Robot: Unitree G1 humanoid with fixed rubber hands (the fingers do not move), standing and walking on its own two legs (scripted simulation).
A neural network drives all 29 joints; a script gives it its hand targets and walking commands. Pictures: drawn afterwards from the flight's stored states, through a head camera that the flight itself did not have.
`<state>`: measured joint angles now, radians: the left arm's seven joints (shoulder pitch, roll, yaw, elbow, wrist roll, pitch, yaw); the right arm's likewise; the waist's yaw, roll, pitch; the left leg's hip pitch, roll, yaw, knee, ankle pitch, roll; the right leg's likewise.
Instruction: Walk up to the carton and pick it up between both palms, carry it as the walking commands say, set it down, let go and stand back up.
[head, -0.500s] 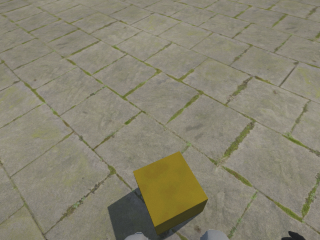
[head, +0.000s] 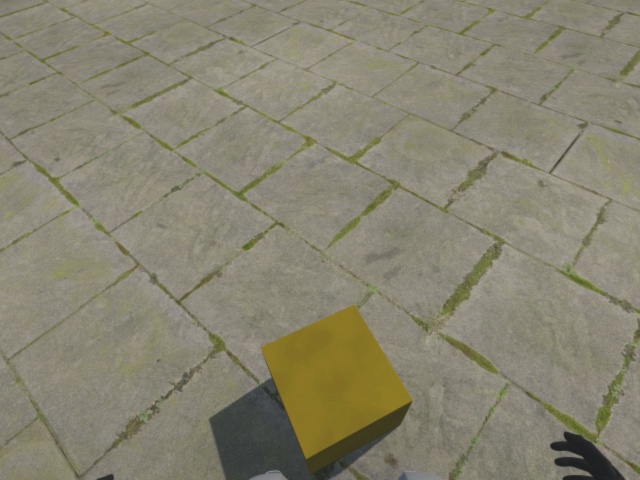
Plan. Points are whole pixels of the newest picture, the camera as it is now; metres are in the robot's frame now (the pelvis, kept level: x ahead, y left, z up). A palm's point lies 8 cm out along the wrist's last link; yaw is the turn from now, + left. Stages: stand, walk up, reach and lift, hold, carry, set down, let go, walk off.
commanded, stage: walk up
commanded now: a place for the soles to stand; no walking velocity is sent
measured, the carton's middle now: (333, 387) +0.43 +0.00 -0.63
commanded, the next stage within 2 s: none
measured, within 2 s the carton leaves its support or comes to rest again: neither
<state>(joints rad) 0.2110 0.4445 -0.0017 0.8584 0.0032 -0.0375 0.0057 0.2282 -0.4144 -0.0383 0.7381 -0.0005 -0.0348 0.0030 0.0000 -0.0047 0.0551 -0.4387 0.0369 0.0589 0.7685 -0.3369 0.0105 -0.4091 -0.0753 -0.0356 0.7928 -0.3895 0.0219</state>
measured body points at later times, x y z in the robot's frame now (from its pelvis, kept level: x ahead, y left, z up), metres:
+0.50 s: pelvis -0.01 -0.02 +0.01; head +0.01 -0.03 +0.46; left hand +0.10 +0.31 -0.08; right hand +0.11 -0.34 -0.09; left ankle +0.04 +0.12 -0.71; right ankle +0.02 -0.14 -0.71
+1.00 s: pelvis -0.04 -0.06 +0.00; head -0.01 -0.03 +0.45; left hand +0.06 +0.25 -0.13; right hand +0.04 -0.40 -0.08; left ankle +0.04 +0.12 -0.71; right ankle -0.01 -0.23 -0.68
